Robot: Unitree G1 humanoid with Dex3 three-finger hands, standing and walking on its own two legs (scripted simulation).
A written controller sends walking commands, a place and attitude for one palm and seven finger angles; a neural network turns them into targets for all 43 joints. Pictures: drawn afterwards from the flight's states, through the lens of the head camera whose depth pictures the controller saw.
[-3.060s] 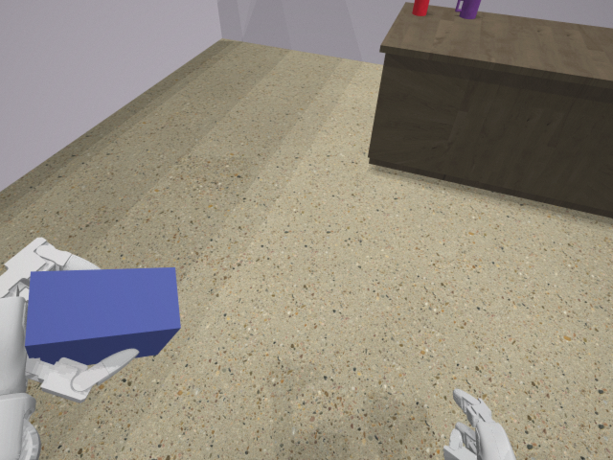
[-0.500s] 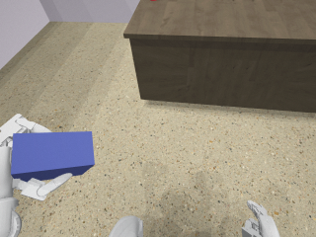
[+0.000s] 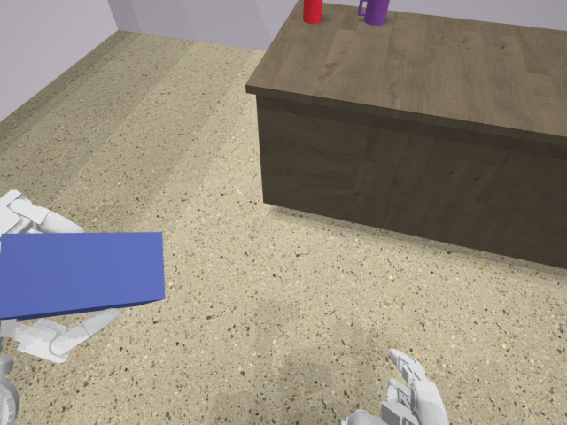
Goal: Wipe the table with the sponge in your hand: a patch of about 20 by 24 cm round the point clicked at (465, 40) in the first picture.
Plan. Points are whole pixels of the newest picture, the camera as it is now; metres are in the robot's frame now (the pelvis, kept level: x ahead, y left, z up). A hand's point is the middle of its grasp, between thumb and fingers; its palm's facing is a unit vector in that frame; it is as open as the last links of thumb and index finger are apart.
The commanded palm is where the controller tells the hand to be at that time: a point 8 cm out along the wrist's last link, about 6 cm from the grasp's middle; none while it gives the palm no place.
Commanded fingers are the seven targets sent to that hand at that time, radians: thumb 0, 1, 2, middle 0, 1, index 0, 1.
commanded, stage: walk to a spot facing it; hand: left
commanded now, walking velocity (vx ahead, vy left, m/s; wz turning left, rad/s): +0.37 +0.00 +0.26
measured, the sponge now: (107, 276) +0.23 +0.19 +0.17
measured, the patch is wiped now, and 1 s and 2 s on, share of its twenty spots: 0.00 0.00 0.00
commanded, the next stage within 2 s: turn to face it in 1.20 s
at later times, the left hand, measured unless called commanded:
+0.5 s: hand (86, 194) +0.31 +0.25 +0.19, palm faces +0.52 -0.73 -0.45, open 10.4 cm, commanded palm +0.25 +0.29 +0.18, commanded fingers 0.00 0.10 1.30 -1.20 -1.60 -1.20 -1.60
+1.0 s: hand (97, 167) +0.37 +0.27 +0.17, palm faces +0.72 -0.56 -0.42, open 10.4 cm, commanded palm +0.30 +0.28 +0.18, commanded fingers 0.00 0.10 1.30 -1.20 -1.60 -1.20 -1.60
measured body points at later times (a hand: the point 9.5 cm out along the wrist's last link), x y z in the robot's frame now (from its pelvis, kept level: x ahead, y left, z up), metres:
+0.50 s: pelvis +0.14 -0.01 -0.01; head +0.18 +0.01 +0.43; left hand +0.28 +0.28 +0.21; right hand +0.35 -0.26 -0.08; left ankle +0.19 +0.11 -0.74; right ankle +0.09 -0.14 -0.73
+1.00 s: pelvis +0.26 -0.04 -0.01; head +0.28 -0.07 +0.44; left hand +0.33 +0.29 +0.19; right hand +0.51 -0.18 -0.12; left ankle +0.19 +0.07 -0.65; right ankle +0.33 -0.11 -0.73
